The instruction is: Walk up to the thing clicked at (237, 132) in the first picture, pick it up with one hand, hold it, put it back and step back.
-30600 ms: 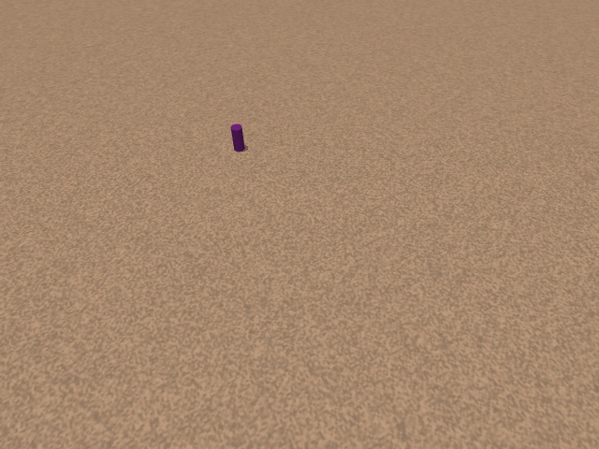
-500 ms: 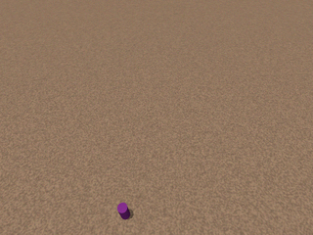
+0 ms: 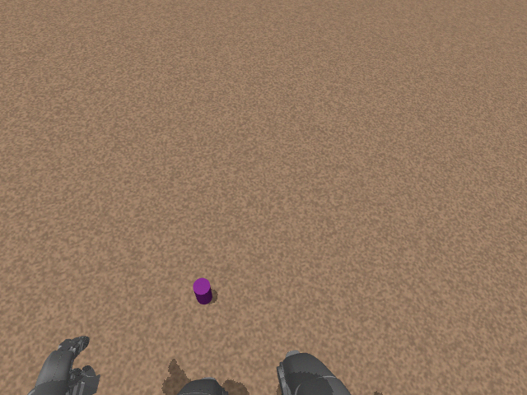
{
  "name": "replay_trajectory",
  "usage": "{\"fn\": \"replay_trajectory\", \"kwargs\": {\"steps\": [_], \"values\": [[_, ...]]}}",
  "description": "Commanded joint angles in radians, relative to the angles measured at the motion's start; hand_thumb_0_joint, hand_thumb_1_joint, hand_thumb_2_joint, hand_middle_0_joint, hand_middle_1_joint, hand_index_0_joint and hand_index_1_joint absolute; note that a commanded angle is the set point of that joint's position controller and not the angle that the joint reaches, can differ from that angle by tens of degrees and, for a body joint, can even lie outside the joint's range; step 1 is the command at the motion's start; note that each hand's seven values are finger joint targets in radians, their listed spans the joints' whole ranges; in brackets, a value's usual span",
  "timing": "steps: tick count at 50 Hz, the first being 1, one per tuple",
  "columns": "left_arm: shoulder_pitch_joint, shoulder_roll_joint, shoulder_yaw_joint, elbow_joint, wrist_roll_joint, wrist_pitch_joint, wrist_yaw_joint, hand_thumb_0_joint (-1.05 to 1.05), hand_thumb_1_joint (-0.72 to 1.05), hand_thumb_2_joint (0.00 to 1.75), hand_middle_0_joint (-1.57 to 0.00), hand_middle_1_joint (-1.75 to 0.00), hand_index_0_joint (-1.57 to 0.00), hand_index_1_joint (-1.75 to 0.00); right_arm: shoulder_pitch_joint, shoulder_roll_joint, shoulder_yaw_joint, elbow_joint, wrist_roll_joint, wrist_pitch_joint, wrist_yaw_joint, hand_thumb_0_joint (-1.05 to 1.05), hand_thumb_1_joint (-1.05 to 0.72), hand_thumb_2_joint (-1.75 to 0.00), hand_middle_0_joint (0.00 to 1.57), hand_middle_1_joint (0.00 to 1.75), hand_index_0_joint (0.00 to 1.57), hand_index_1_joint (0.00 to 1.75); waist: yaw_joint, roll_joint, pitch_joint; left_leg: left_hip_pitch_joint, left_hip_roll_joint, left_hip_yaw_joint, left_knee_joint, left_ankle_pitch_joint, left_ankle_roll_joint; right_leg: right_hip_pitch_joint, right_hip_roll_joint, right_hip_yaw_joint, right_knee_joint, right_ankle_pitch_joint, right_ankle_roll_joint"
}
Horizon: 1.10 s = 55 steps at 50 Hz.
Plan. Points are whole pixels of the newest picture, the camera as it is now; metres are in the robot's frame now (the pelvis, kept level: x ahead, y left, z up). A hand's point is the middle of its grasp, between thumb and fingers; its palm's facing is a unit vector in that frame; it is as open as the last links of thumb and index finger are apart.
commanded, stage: step back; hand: left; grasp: from the side
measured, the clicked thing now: (203, 291) +0.44 +0.15 -0.69
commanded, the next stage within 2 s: none
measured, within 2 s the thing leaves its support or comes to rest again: neither
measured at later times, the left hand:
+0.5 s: hand out of the picture +0.01 +0.25 -0.13, palm faces -0.08 -0.91 -0.40, open 7.4 cm
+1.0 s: hand out of the picture -0.14 +0.26 -0.15, palm faces -0.08 -0.92 -0.39, open 7.4 cm
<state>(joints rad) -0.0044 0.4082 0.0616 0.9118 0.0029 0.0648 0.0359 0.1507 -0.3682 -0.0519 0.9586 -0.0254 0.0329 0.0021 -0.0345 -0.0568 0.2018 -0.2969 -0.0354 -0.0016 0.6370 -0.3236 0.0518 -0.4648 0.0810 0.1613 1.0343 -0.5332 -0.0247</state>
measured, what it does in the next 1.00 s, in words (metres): walks backwards: right foot, then left foot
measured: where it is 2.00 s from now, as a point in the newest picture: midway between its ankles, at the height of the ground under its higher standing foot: outside the picture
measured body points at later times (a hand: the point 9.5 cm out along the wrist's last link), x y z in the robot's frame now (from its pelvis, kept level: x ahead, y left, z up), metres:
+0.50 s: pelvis -0.10 -0.01 +0.00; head -0.05 -0.03 +0.45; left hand +0.02 +0.29 -0.11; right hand -0.02 -0.33 -0.12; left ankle -0.09 +0.12 -0.66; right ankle -0.09 -0.13 -0.73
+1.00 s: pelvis -0.25 -0.01 -0.01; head -0.19 +0.00 +0.44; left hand -0.13 +0.31 -0.13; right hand -0.14 -0.33 -0.10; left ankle -0.16 +0.12 -0.73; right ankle -0.30 -0.15 -0.70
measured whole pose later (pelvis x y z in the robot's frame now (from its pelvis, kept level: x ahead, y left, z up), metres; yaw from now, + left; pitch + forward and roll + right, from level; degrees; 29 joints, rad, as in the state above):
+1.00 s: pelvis -0.25 -0.01 -0.01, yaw -5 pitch -2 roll -1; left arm 0.18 0.41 0.09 0.82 0.02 0.06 0.00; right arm 0.11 -0.38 -0.03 0.79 -0.03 0.02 -0.02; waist 0.01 -0.01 0.18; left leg -0.41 0.06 0.00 0.66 -0.22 0.00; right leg -0.31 0.03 0.09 0.88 -0.48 0.01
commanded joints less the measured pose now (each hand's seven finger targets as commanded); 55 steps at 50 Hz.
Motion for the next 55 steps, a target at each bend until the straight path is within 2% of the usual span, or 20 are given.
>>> {"fn": "replay_trajectory", "kwargs": {"steps": [1,10,16,17,18,19,22,24,29,32,33,34,35,39,45,51,52,53,54,55], "values": [[0.099,0.172,0.043,-0.060,0.003,-0.018,0.005,0.00,0.90,0.90,-0.20,-0.30,-0.20,-0.30,-0.020,-0.243,-0.065,-0.113,-0.001,-0.031,-0.041,0.00,-0.90,-0.90,0.20,0.30,0.20,0.30,0.033,0.207,-0.280,0.295,0.266,-0.260,-0.142,0.729,0.119,-0.070,-0.003,0.017,0.125,0.031,0.021],[0.123,0.153,0.060,-0.111,0.015,-0.030,-0.011,0.00,0.90,0.90,-0.20,-0.30,-0.20,-0.30,0.033,-0.267,-0.073,-0.163,0.001,-0.030,-0.043,0.00,-0.90,-0.90,0.20,0.30,0.20,0.30,-0.009,0.167,-0.273,0.251,0.328,-0.269,-0.135,0.612,0.211,0.035,-0.042,-0.057,-0.102,0.014,0.034],[0.265,0.144,0.071,-0.074,0.027,-0.047,-0.025,0.00,0.90,0.90,-0.20,-0.30,-0.20,-0.30,-0.047,-0.263,-0.060,-0.178,0.016,-0.013,-0.029,0.00,-0.90,-0.90,0.20,0.30,0.20,0.30,0.060,0.133,-0.296,0.008,0.234,-0.173,-0.051,0.308,0.079,0.337,-0.084,-0.110,-0.559,0.322,-0.033],[0.265,0.198,0.086,-0.087,0.040,-0.053,-0.023,0.00,0.90,0.90,-0.20,-0.30,-0.20,-0.30,-0.041,-0.227,-0.048,-0.181,0.025,-0.013,-0.027,0.00,-0.90,-0.90,0.20,0.30,0.20,0.30,0.055,0.015,-0.281,-0.137,0.160,-0.130,0.038,0.153,0.017,0.380,-0.209,0.087,-0.605,0.351,-0.080],[0.220,0.287,0.104,-0.107,0.024,-0.049,-0.027,0.00,0.90,0.90,-0.20,-0.30,-0.20,-0.30,-0.093,-0.198,-0.045,-0.191,0.030,-0.012,-0.030,0.00,-0.90,-0.90,0.20,0.30,0.20,0.30,0.081,-0.198,-0.207,-0.179,-0.044,-0.015,0.245,-0.134,-0.042,0.233,-0.399,0.323,-0.698,0.428,-0.243],[0.162,0.314,0.107,-0.154,0.039,-0.057,-0.025,0.00,0.90,0.90,-0.20,-0.30,-0.20,-0.30,-0.081,-0.221,-0.055,-0.178,0.025,-0.005,-0.035,0.00,-0.90,-0.90,0.20,0.30,0.20,0.30,0.083,-0.207,-0.169,-0.142,-0.061,-0.108,0.467,-0.311,-0.054,0.110,-0.497,0.429,-0.716,0.495,-0.321],[0.057,0.208,0.082,-0.184,0.026,-0.059,-0.010,0.00,0.90,0.90,-0.20,-0.30,-0.20,-0.30,0.019,-0.210,-0.043,-0.137,0.040,-0.008,-0.033,0.00,-0.90,-0.90,0.20,0.30,0.20,0.30,0.011,-0.077,-0.161,-0.188,-0.097,-0.164,0.586,-0.177,-0.054,0.182,-0.320,0.118,-0.619,0.685,-0.207],[0.067,0.185,0.080,-0.203,0.031,-0.057,-0.008,0.00,0.90,0.90,-0.20,-0.30,-0.20,-0.30,0.043,-0.217,-0.037,-0.137,0.030,-0.017,-0.036,0.00,-0.90,-0.90,0.20,0.30,0.20,0.30,0.033,-0.074,-0.189,-0.175,-0.084,-0.132,0.542,-0.172,-0.065,0.243,-0.289,0.054,-0.582,0.710,-0.192],[0.156,0.189,0.075,-0.214,0.036,-0.044,-0.001,0.00,0.90,0.90,-0.20,-0.30,-0.20,-0.30,0.031,-0.193,-0.035,-0.171,0.019,-0.025,-0.032,0.00,-0.90,-0.90,0.20,0.30,0.20,0.30,0.074,-0.123,-0.258,-0.145,0.005,-0.059,0.107,-0.178,-0.056,0.441,-0.312,0.063,-0.495,0.770,-0.182],[0.131,0.201,0.068,-0.232,0.015,-0.025,-0.015,0.00,0.90,0.90,-0.20,-0.30,-0.20,-0.30,0.119,-0.191,-0.050,-0.136,0.003,-0.039,-0.029,0.00,-0.90,-0.90,0.20,0.30,0.20,0.30,0.022,-0.084,-0.292,0.055,0.003,0.016,-0.254,0.148,-0.045,0.346,-0.268,0.016,-0.370,0.704,-0.123],[0.160,0.164,0.058,-0.237,0.012,-0.019,-0.018,0.00,0.90,0.90,-0.20,-0.30,-0.20,-0.30,0.094,-0.242,-0.067,-0.145,-0.011,-0.044,-0.029,0.00,-0.90,-0.90,0.20,0.30,0.20,0.30,0.042,0.022,-0.286,0.148,0.109,-0.145,-0.244,0.238,-0.010,0.183,-0.204,-0.009,-0.324,0.507,-0.067],[0.142,0.129,0.049,-0.254,0.005,-0.022,-0.018,0.00,0.90,0.90,-0.20,-0.30,-0.20,-0.30,0.057,-0.353,-0.089,-0.168,-0.015,-0.042,-0.022,0.00,-0.90,-0.90,0.20,0.30,0.20,0.30,0.031,0.276,-0.270,0.167,0.337,-0.451,-0.280,0.372,0.110,-0.005,-0.025,-0.107,-0.166,0.134,-0.009],[0.060,0.172,0.072,-0.247,0.016,-0.021,-0.002,0.00,0.90,0.90,-0.20,-0.30,-0.20,-0.30,0.051,-0.405,-0.100,-0.176,-0.009,-0.042,-0.019,0.00,-0.90,-0.90,0.20,0.30,0.20,0.30,-0.035,0.308,-0.245,0.022,0.453,-0.578,-0.311,0.441,0.252,0.029,0.011,-0.024,0.043,-0.130,0.009],[0.181,0.172,0.080,-0.187,0.001,-0.022,-0.007,0.00,0.90,0.90,-0.20,-0.30,-0.20,-0.30,-0.047,-0.265,-0.062,-0.191,-0.003,-0.044,-0.041,0.00,-0.90,-0.90,0.20,0.30,0.20,0.30,0.064,0.161,-0.215,0.101,0.298,-0.261,-0.180,0.555,0.179,-0.052,0.011,0.038,0.250,0.017,0.005],[0.168,0.152,0.079,-0.196,0.013,-0.029,-0.020,0.00,0.90,0.90,-0.20,-0.30,-0.20,-0.30,0.027,-0.273,-0.066,-0.208,-0.006,-0.037,-0.039,0.00,-0.90,-0.90,0.20,0.30,0.20,0.30,0.000,0.206,-0.231,0.176,0.301,-0.243,-0.149,0.521,0.220,-0.012,-0.017,-0.039,0.015,-0.001,0.058],[0.348,0.144,0.082,-0.095,0.022,-0.045,-0.030,0.00,0.90,0.90,-0.20,-0.30,-0.20,-0.30,-0.042,-0.295,-0.070,-0.227,0.010,-0.004,-0.029,0.00,-0.90,-0.90,0.20,0.30,0.20,0.30,0.070,0.254,-0.315,0.002,0.221,-0.184,-0.050,0.259,0.091,0.337,-0.055,-0.168,-0.608,0.269,-0.001],[0.331,0.199,0.094,-0.105,0.041,-0.052,-0.030,0.00,0.90,0.90,-0.20,-0.30,-0.20,-0.30,-0.028,-0.250,-0.058,-0.232,0.015,-0.002,-0.026,0.00,-0.90,-0.90,0.20,0.30,0.20,0.30,0.063,0.123,-0.278,-0.171,0.142,-0.161,0.043,0.111,0.026,0.377,-0.144,0.008,-0.613,0.219,-0.033],[0.279,0.313,0.122,-0.138,0.037,-0.048,-0.032,0.00,0.90,0.90,-0.20,-0.30,-0.20,-0.30,-0.080,-0.196,-0.047,-0.258,0.027,-0.006,-0.034,0.00,-0.90,-0.90,0.20,0.30,0.20,0.30,0.090,-0.190,-0.221,-0.291,-0.067,-0.086,0.261,-0.174,-0.036,0.253,-0.366,0.317,-0.711,0.207,-0.173],[0.206,0.373,0.130,-0.176,0.044,-0.049,-0.028,0.00,0.90,0.90,-0.20,-0.30,-0.20,-0.30,-0.086,-0.235,-0.063,-0.251,0.019,-0.001,-0.044,0.00,-0.90,-0.90,0.20,0.30,0.20,0.30,0.104,-0.233,-0.170,-0.216,-0.043,-0.147,0.489,-0.289,-0.064,0.035,-0.520,0.461,-0.760,0.219,-0.295],[0.157,0.318,0.112,-0.191,0.037,-0.055,-0.022,0.00,0.90,0.90,-0.20,-0.30,-0.20,-0.30,-0.063,-0.253,-0.065,-0.228,0.025,-0.001,-0.041,0.00,-0.90,-0.90,0.20,0.30,0.20,0.30,0.065,-0.137,-0.142,-0.192,-0.036,-0.204,0.568,-0.241,-0.061,0.002,-0.478,0.363,-0.727,0.287,-0.272]]}}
